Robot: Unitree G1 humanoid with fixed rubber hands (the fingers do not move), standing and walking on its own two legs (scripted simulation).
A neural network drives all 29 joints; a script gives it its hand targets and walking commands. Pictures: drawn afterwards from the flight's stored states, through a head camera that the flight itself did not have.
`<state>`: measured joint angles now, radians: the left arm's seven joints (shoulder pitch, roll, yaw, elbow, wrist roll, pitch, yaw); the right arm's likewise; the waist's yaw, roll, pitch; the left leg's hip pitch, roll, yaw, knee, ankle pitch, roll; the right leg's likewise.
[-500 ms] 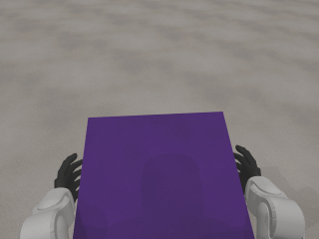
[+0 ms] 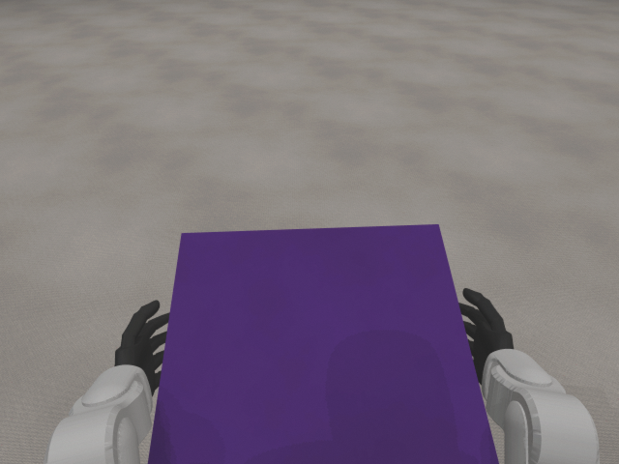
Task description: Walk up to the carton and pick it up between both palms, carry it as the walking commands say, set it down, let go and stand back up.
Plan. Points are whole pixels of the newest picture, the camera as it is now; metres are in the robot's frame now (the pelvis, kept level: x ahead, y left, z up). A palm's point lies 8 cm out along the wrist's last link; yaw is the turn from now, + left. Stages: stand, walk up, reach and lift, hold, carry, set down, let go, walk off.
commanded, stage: carry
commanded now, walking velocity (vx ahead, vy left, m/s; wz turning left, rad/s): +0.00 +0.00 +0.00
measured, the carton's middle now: (314, 369) +0.27 -0.01 +0.02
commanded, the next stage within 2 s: none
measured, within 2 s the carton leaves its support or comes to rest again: neither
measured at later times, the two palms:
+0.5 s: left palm (73, 414) +0.19 +0.24 +0.09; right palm (450, 403) +0.19 -0.14 +0.09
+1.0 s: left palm (120, 405) +0.21 +0.21 +0.07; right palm (472, 389) +0.21 -0.18 +0.07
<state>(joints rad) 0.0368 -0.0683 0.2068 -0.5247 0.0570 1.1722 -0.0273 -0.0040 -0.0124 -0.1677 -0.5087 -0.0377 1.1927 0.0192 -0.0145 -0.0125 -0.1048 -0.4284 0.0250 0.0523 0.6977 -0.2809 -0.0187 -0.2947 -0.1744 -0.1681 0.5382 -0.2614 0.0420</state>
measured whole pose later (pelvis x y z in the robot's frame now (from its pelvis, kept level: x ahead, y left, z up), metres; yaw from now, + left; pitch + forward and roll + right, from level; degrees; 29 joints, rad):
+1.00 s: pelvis -0.03 +0.02 +0.00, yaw +1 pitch +3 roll +0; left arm -0.01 -0.08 0.23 -0.32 0.08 1.05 -0.04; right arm -0.02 0.02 -0.19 -0.34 -0.07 1.07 0.02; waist -0.02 0.02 -0.11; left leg -0.38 0.05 0.05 0.46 -0.13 -0.02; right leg -0.34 -0.10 -0.14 0.50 -0.21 0.03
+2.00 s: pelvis -0.01 +0.01 +0.00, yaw +0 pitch +3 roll +0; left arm -0.02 -0.07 0.23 -0.26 0.08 0.99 -0.04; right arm -0.02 0.02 -0.19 -0.28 -0.08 1.00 0.03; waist -0.01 0.01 -0.11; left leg -0.36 0.06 0.05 0.49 -0.18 -0.03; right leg -0.32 -0.10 -0.14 0.53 -0.25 0.03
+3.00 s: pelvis -0.01 +0.00 +0.00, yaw +0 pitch +3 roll +0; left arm -0.02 -0.07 0.23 -0.29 0.08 1.01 -0.04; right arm -0.03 0.02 -0.19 -0.29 -0.07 1.02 0.02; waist -0.01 0.02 -0.10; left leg -0.36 0.08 0.06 0.48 -0.18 -0.04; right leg -0.33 -0.08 -0.14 0.53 -0.25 0.01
